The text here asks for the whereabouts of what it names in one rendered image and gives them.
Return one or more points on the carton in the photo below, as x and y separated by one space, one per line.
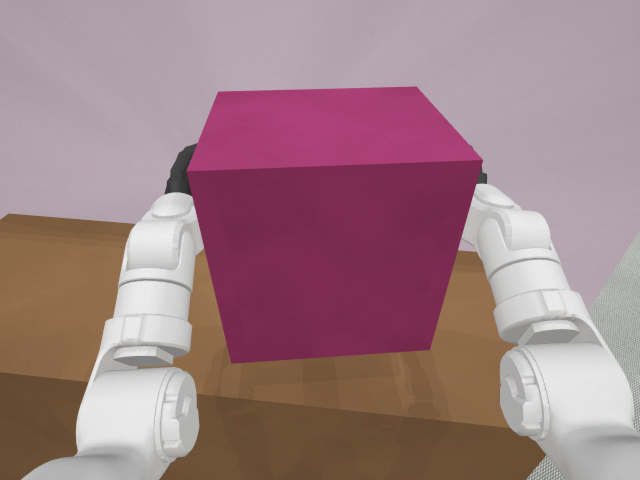
330 218

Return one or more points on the robot right upper arm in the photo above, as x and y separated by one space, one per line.
571 398

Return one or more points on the robot left upper arm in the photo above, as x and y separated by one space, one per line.
133 424

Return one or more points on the pedestal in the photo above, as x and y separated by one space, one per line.
417 415

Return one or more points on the left robot forearm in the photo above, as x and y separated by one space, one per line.
150 324

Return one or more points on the right robot forearm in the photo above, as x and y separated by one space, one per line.
534 303

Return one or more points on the left robot hand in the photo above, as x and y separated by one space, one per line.
178 181

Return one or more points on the right robot hand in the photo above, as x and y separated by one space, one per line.
482 179

